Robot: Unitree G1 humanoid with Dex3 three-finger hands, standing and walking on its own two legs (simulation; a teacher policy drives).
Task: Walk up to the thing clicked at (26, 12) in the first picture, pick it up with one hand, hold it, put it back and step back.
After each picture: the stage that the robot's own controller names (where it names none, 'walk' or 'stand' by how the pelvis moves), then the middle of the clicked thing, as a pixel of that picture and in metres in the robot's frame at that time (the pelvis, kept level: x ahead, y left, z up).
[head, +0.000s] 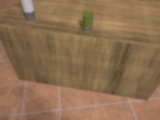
stand; (26, 2) +1.02 +0.37 -0.02
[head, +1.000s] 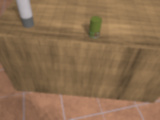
walk; (24, 6) +0.89 +0.31 +0.01
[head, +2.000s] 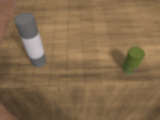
stand; (32, 43) +0.54 +0.19 +0.01
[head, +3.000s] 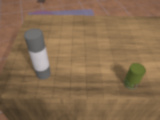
walk; (39, 56) +0.51 +0.20 -0.01
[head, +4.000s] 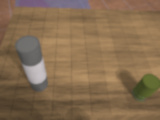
stand; (34, 67) +0.40 +0.17 +0.00
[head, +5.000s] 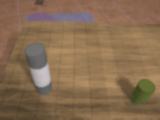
stand; (40, 71) +0.43 +0.18 -0.02
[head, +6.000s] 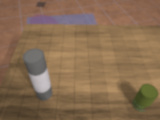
stand; (40, 77) +0.41 +0.18 -0.02
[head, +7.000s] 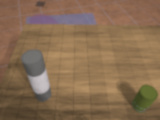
stand; (38, 78) +0.40 +0.18 -0.02
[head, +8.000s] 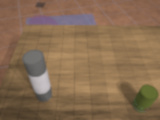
stand; (39, 78) +0.40 +0.18 -0.02
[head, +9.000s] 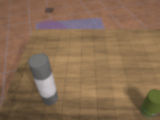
rise first; (45, 82) +0.39 +0.18 -0.02
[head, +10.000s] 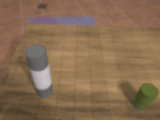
go down; (41, 74) +0.42 +0.17 -0.01
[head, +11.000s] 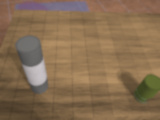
go down; (35, 68) +0.41 +0.16 +0.02
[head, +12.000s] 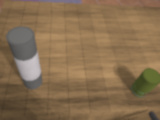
close in; (28, 62) +0.41 +0.16 +0.04
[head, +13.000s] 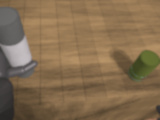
close; (16, 49) +0.43 +0.17 +0.07
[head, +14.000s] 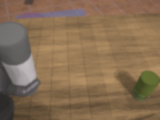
lift; (20, 66) +0.33 +0.17 +0.16
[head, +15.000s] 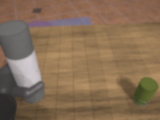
lift; (25, 67) +0.32 +0.16 +0.16
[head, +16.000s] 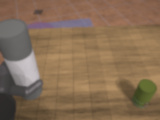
hold; (23, 66) +0.32 +0.16 +0.18
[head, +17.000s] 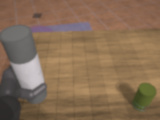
hold; (28, 70) +0.32 +0.16 +0.16
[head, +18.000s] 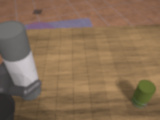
crouch; (21, 66) +0.32 +0.17 +0.17
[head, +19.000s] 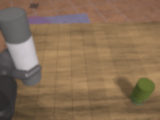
crouch; (23, 52) +0.38 +0.18 +0.15
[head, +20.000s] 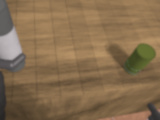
lower; (5, 41) +0.46 +0.18 +0.08
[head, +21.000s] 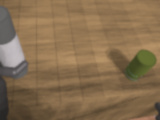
lower; (8, 48) +0.43 +0.19 +0.07
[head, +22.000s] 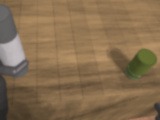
lower; (9, 47) +0.43 +0.19 +0.08
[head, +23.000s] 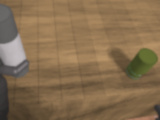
lower; (9, 47) +0.44 +0.18 +0.08
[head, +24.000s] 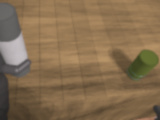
loosen; (12, 46) +0.44 +0.18 +0.08
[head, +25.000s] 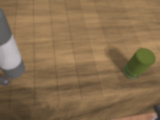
withdraw; (4, 49) +0.43 +0.19 +0.07
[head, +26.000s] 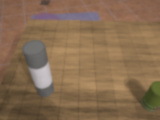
sink last; (40, 72) +0.40 +0.18 +0.03
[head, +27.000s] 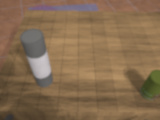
stand; (39, 61) +0.43 +0.18 +0.04
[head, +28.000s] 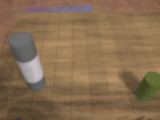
stand; (30, 65) +0.41 +0.19 +0.05
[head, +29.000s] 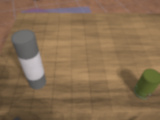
stand; (31, 63) +0.42 +0.19 +0.05
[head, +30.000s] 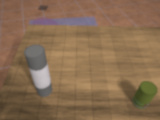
stand; (40, 73) +0.43 +0.18 -0.01
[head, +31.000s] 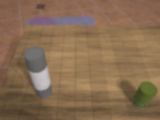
stand; (40, 75) +0.42 +0.18 -0.02
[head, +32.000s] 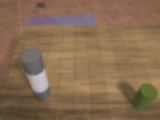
stand; (37, 77) +0.41 +0.19 -0.02
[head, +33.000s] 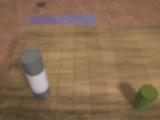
walk; (37, 77) +0.41 +0.19 -0.02
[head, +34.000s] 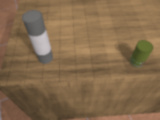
walk; (40, 40) +0.54 +0.19 -0.01
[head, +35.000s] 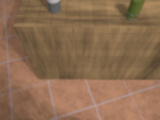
walk; out of the picture +0.84 +0.16 +0.01
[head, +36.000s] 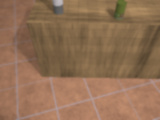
walk; out of the picture +1.06 +0.19 +0.00
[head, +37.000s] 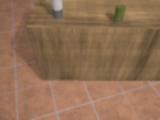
stand; (56, 0) +1.04 +0.17 -0.02
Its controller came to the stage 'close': yes
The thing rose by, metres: 0.19
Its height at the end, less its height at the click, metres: +0.00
